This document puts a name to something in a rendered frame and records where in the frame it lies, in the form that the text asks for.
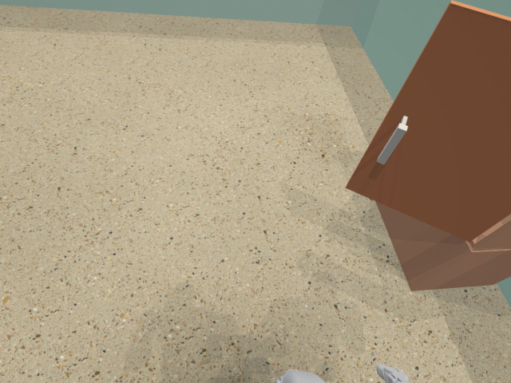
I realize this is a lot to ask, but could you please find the right robot hand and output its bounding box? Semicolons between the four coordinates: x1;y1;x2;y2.
376;364;413;383

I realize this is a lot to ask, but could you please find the handle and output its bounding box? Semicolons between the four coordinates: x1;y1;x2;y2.
377;116;408;164

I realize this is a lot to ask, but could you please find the cupboard door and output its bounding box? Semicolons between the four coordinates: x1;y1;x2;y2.
346;0;511;242

